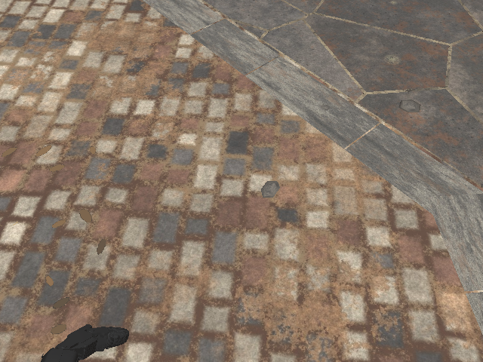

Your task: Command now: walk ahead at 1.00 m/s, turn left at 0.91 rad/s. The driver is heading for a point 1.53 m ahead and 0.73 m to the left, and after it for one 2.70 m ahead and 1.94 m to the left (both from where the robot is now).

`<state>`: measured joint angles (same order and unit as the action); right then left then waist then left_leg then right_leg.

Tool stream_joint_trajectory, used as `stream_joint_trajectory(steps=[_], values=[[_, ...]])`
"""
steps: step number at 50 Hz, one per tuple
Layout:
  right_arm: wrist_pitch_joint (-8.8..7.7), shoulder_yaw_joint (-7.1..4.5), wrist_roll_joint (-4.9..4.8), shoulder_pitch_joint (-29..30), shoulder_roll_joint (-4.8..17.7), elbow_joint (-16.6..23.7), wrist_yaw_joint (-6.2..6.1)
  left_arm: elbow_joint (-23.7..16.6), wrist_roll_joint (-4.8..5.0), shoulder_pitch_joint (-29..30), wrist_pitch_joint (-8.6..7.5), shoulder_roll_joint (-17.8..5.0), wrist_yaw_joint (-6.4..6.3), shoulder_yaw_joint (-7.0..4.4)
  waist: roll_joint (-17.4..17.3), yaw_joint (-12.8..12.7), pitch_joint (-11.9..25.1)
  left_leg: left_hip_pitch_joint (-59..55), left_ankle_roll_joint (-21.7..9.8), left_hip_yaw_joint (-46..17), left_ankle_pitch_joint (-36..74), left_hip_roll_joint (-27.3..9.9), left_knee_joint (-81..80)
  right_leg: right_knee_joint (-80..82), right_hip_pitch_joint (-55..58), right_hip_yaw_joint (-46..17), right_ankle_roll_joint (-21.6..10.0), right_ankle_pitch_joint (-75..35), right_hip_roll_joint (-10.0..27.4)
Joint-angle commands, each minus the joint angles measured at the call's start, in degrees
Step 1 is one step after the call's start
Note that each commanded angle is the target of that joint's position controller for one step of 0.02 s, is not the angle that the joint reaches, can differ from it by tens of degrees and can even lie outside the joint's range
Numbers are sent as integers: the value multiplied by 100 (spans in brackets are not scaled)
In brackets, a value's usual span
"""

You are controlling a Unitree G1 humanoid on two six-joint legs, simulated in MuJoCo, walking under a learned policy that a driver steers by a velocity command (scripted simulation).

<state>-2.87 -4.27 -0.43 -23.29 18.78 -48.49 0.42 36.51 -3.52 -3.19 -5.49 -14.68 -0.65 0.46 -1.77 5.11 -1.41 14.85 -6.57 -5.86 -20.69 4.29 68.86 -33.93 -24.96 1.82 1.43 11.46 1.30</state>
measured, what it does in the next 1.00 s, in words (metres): walks ahead, turning left: left foot, then right foot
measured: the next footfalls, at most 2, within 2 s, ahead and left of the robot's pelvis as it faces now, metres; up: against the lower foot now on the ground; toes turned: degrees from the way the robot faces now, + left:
left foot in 0.34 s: +0.49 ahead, +0.11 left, +0.00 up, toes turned +23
right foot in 0.76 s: +0.93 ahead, +0.17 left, +0.00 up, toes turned +43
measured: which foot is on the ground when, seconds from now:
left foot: up 0.00-0.32, down 0.34-0.74, up 0.76-1.00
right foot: down 0.00-0.34, up 0.36-0.74, down 0.76-1.00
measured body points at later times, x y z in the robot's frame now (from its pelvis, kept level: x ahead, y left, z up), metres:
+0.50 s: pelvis +0.45 +0.09 +0.00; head +0.48 +0.09 +0.44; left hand +0.48 +0.37 -0.10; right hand +0.63 -0.15 -0.13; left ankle +0.45 +0.10 -0.72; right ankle +0.48 -0.09 -0.62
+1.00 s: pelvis +0.88 +0.27 +0.02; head +0.89 +0.27 +0.47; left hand +0.64 +0.43 -0.10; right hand +1.20 +0.24 -0.06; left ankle +0.83 +0.40 -0.65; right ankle +0.90 +0.14 -0.72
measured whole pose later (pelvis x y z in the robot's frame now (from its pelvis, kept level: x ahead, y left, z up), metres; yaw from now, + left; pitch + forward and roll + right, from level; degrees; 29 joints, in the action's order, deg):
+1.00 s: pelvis +0.88 +0.27 +0.02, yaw +46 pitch +1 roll -2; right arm -2.6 -1.0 2.7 -6.0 18.5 -39.0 3.1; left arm 50.5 -1.4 -29.1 -5.3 -17.0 0.8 -3.0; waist -2.8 -3.7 0.4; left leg 37.7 -5.0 -5.6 -11.2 0.8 61.5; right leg -19.2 -3.9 3.9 -1.2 16.9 -2.4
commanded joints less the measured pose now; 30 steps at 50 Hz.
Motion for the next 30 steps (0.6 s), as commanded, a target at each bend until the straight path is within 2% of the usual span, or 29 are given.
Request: stream_joint_trajectory(steps=[1, 2, 4, 5, 8, 10, 11, 12, 13, 14, 15, 16, 17, 18, 19, 20, 21, 22, 24, 25, 26, 28, 30], values=[[31, -3, 197, 862, 259, 762, 135, 277, 1, -1577, -20, -659, -45, -353, 404, -931, 487, 2996, 49, 92, 374, -802, 715, 1808, 2949, -2251, -933, 565, 1818], [124, 30, 232, 884, 102, 839, 201, 444, 43, -1684, -65, -591, -24, -342, 644, -793, 289, 2942, 88, 133, 313, -891, 668, 1884, 2614, -1816, -867, 124, 1740], [270, 100, 237, 1262, -106, 1116, 280, 698, 207, -1775, -159, -405, 58, -314, 728, -610, 62, 3205, 100, 196, 333, -1072, 538, 2083, 2415, -1097, -721, -660, 1680], [304, 131, 250, 1474, -127, 1283, 328, 751, 242, -1727, -190, -411, 80, -315, 749, -539, -12, 3291, 107, 269, 554, -1100, 428, 2210, 2311, -738, -658, -1004, 1646], [303, 215, 234, 1952, -55, 1636, 464, 807, 233, -1312, -264, -571, 72, -349, 769, -272, -308, 2893, 93, 553, 1658, -1063, -631, 2609, 1739, 471, -462, -1627, 1247], [298, 263, 227, 2333, 12, 1742, 548, 890, 225, -1347, -279, -771, 63, -390, 472, -290, -593, 2239, -39, 1077, 2171, -876, -1733, 2853, 1534, 1114, -369, -2207, 1045], [285, 274, 230, 2465, 36, 1746, 566, 942, 223, -1482, -275, -896, 57, -414, 383, -321, -631, 1896, -153, 1349, 2269, -695, -2122, 2785, 1646, 1322, -331, -3023, 998], [265, 262, 223, 2464, 89, 1714, 562, 975, 226, -1694, -259, -1050, 39, -441, 413, -329, -521, 1552, -244, 1586, 2240, -454, -2316, 2479, 1907, 1402, -311, -4366, 1007], [247, 229, 215, 2255, 204, 1630, 533, 964, 220, -1819, -203, -1243, 9, -486, 535, -193, -309, 1252, -336, 1727, 2023, -221, -2383, 1989, 2272, 1434, -294, -5694, 1068], [230, 177, 210, 1819, 338, 1509, 492, 924, 205, -1812, -114, -1454, -31, -539, 695, 93, -15, 772, -434, 1742, 1703, -41, -2428, 1248, 2473, 1416, -283, -6592, 1194], [213, 79, 207, 976, 529, 1278, 435, 853, 178, -1671, -2, -1639, -58, -591, 778, 559, 458, -134, -568, 1649, 1409, 117, -2411, 83, 2412, 1345, -319, -7072, 1333], [200, -72, 216, -241, 773, 896, 340, 733, 163, -1464, 93, -1676, -65, -607, 706, 1068, 999, -1556, -758, 1364, 1199, 228, -2656, -1538, 1835, 1199, -357, -6711, 1393], [227, -242, 175, -624, 1050, 626, 182, 750, 87, -1556, 136, -1439, -2, -577, 81, 994, 1060, -2719, -891, 781, 784, 84, -2957, -3586, 602, 1150, -237, -2862, 788], [315, -350, 146, -57, 1639, 769, 85, 430, -16, -1865, 99, -586, 74, -351, -1317, 135, 837, -3215, -1305, -1276, 1810, -1036, -2960, -6009, -1286, 941, -10, 1949, -92], [383, -417, 218, -103, 1913, 1077, 61, -219, 125, -1655, -32, -915, 66, -347, -1087, 205, 2098, -4282, -2175, -3686, 239, -1777, -4491, -6484, -2528, -365, 32, 1715, -238], [377, -405, 196, -61, 1656, 1061, -11, -286, 113, -1059, -153, -1123, 66, -333, -172, 267, 1428, -3616, -1920, -4059, -564, -1870, -5383, -5922, -2816, -637, 2, 1212, 88], [323, -334, 180, 166, 1362, 961, -53, -234, 127, -993, -188, -1110, 63, -309, 310, -72, 537, -2560, -1686, -3670, -343, -1712, -5549, -5241, -2609, -620, -9, 883, 305], [227, -286, 150, 293, 1225, 892, -70, -200, 40, -968, -138, -1006, 44, -266, 556, -352, 216, -1691, -1586, -3236, 269, -1469, -5526, -4819, -2167, -637, 39, 945, 444], [52, -159, 122, 535, 919, 904, -83, -112, -80, -1196, 125, -935, 36, -241, 725, -758, -79, -336, -1537, -2456, 1057, -1063, -5578, -4098, -1362, -651, 218, 1216, 650], [-19, -131, 103, 534, 854, 882, -61, -157, -80, -1142, 225, -851, 47, -229, 661, -825, -143, 67, -1520, -2209, 1078, -920, -5666, -3624, -1174, -603, 295, 1371, 712], [-82, -130, 94, 533, 845, 871, -41, -300, -67, -808, 267, -769, 64, -197, 611, -773, -300, 422, -1486, -1986, 1236, -747, -5790, -3087, -1058, -489, 339, 1129, 734], [-144, -151, 97, 531, 836, 848, -12, -620, 28, -30, 264, -539, 133, -103, 440, -611, -509, 964, -1281, -1653, 1406, -415, -5942, -1950, -625, -339, 355, -44, 648], [-164, -210, 64, 466, 913, 818, 33, -700, 148, 287, 241, -441, 192, -57, 239, -418, -385, 927, -999, -1501, 1938, -253, -5884, -914, -32, -272, 261, -1272, 419]])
